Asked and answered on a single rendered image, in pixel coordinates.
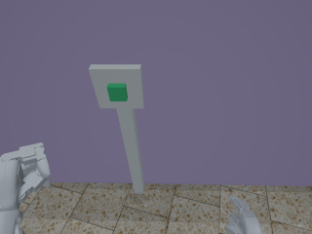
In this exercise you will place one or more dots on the panel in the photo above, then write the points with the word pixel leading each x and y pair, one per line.
pixel 131 75

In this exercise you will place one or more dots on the left robot hand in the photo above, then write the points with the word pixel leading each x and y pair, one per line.
pixel 34 165

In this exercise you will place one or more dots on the right robot hand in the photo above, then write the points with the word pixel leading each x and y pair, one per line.
pixel 246 220

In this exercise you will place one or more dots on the left robot forearm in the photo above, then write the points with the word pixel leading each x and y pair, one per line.
pixel 10 220

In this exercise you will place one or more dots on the button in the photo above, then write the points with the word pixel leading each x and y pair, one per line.
pixel 117 91

